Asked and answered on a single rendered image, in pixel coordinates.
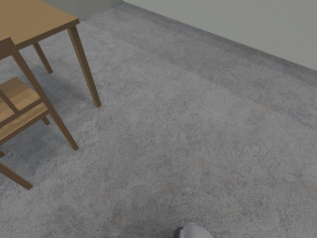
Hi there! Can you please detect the robot right thigh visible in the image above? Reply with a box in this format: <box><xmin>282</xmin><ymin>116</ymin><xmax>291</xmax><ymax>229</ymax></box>
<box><xmin>179</xmin><ymin>225</ymin><xmax>213</xmax><ymax>238</ymax></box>

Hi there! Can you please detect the chair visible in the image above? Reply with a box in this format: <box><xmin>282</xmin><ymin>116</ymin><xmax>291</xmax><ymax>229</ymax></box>
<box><xmin>0</xmin><ymin>36</ymin><xmax>79</xmax><ymax>190</ymax></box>

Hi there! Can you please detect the table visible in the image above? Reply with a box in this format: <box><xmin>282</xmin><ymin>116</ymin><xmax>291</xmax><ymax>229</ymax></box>
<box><xmin>0</xmin><ymin>0</ymin><xmax>102</xmax><ymax>107</ymax></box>

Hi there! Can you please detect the robot right foot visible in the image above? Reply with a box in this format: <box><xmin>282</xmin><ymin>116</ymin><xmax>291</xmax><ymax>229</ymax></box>
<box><xmin>173</xmin><ymin>227</ymin><xmax>183</xmax><ymax>238</ymax></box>

